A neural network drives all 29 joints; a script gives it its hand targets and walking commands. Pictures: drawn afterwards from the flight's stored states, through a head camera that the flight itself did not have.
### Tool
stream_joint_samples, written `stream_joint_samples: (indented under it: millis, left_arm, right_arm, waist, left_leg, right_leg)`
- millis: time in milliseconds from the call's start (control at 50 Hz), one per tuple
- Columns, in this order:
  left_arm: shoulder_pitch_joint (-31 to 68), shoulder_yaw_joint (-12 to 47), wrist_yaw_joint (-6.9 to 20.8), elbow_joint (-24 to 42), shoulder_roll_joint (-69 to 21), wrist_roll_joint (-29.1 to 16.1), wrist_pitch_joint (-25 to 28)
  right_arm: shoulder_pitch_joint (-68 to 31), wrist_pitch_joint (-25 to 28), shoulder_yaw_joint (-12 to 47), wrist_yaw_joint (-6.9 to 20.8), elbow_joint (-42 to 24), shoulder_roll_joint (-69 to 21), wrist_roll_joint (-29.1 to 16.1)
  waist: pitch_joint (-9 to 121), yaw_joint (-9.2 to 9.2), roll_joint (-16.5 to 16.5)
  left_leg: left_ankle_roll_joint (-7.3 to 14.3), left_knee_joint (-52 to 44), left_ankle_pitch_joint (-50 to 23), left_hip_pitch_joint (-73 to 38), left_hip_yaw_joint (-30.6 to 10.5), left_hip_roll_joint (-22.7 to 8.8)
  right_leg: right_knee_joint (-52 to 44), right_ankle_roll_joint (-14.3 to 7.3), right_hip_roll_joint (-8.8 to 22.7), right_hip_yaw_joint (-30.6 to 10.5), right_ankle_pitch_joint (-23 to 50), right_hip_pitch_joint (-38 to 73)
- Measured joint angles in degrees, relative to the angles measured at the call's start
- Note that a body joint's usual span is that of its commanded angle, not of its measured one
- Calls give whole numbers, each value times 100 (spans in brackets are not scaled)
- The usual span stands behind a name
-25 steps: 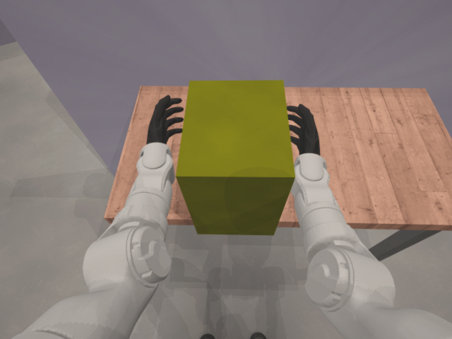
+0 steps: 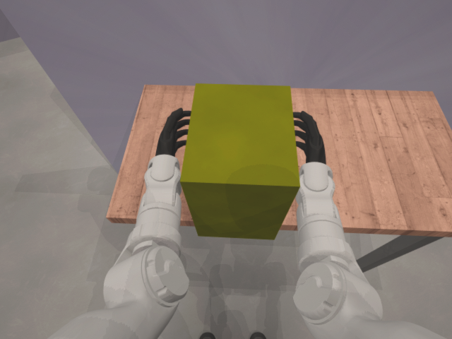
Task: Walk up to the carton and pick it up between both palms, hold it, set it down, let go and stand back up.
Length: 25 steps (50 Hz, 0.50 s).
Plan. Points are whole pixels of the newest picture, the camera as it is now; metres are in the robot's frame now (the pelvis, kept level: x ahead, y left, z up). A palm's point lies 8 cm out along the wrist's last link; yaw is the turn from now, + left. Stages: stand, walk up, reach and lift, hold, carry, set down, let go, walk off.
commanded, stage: reach and lift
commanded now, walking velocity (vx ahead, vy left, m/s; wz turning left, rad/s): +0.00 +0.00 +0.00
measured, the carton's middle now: (239, 169) +0.41 -0.01 -0.01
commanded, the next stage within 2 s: none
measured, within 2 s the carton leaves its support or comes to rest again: leaves its support in 1.02 s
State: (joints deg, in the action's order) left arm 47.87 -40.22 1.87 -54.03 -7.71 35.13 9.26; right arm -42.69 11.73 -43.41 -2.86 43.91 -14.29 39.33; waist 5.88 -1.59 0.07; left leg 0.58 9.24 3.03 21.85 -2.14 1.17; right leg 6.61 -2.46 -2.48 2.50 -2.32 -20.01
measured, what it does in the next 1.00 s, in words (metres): stands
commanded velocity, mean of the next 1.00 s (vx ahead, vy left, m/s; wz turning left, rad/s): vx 0.00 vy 0.00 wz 0.00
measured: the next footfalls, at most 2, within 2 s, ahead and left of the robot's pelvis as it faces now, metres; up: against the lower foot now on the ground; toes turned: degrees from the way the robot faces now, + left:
none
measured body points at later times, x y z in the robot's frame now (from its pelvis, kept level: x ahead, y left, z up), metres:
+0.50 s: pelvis +0.00 +0.00 +0.00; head +0.09 +0.00 +0.44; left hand +0.44 +0.12 +0.04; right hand +0.42 -0.14 +0.05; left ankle -0.01 +0.11 -0.75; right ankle -0.01 -0.09 -0.75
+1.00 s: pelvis +0.00 +0.00 +0.00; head +0.06 +0.00 +0.45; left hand +0.42 +0.13 +0.05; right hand +0.40 -0.14 +0.05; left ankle -0.01 +0.11 -0.75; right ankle -0.01 -0.09 -0.75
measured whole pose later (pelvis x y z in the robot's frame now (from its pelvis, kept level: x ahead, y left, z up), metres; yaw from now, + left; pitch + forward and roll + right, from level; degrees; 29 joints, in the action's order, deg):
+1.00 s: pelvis +0.00 +0.00 +0.00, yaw +1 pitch +13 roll +0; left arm 40.4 -31.3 -0.7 -49.4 -8.0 28.6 6.2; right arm -36.5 12.9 -32.0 -6.4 47.7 -11.2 28.9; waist 7.2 -2.5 0.7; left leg 0.8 8.7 2.8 19.0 -3.5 1.6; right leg 5.3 -2.2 -2.1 3.2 -2.2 -16.3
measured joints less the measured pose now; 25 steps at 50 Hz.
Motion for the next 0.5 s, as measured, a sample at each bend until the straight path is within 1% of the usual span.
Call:
stream_joint_samples:
  millis: [180, 260, 380, 440, 500]
  left_arm:
    - [-72, 8, 109, 238, -67, 49, -63]
    - [-91, 15, 117, 304, -97, 64, -67]
    - [-137, 90, 84, 448, -152, 82, -110]
    - [-187, 183, 48, 575, -171, 66, -175]
    - [-231, 230, 15, 604, -176, 4, -195]
  right_arm:
    - [55, 87, 19, 0, -35, -29, -22]
    - [71, 114, 25, 12, -56, -27, -26]
    - [113, 100, 115, 30, -128, -7, -93]
    - [115, 46, 231, 65, -169, 29, -202]
    - [126, 14, 311, 78, -191, 53, -219]
  waist:
    - [-123, -42, -55]
    - [-160, -57, -67]
    - [-209, -58, -64]
    - [-236, -50, -13]
    - [-207, -46, 47]
  left_leg:
    - [-14, -69, -23, -146, -58, 2]
    - [-11, -92, -35, -185, -68, 10]
    - [3, -129, -52, -228, -61, 23]
    - [15, -154, -68, -236, -46, 30]
    - [23, -166, -79, -210, -41, 36]
  right_leg:
    - [-22, -11, 3, 62, -24, 143]
    - [-39, -7, 11, 74, -21, 184]
    - [-67, 1, 25, 71, -8, 221]
    - [-94, 5, 32, 55, 12, 228]
    - [-118, 15, 39, 50, 31, 206]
